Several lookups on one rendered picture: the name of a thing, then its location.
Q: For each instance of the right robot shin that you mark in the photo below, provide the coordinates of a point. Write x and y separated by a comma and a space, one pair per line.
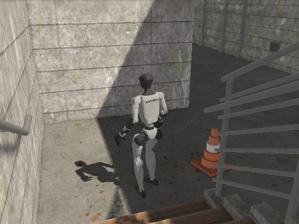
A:
151, 167

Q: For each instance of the left robot upper arm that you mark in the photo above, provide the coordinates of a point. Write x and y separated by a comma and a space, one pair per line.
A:
135, 101

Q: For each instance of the left robot forearm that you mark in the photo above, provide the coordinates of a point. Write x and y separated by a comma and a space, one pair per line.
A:
127, 127

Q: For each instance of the right robot upper arm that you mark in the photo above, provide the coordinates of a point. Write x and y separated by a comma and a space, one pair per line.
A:
162, 103

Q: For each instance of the left robot foot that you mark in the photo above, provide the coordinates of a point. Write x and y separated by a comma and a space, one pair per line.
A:
142, 194

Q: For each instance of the robot right hand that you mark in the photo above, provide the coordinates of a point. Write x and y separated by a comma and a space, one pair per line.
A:
159, 124

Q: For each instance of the robot left hand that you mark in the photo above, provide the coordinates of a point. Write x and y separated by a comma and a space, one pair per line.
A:
118, 139

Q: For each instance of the right robot forearm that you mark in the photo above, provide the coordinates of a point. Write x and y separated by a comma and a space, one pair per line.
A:
161, 117

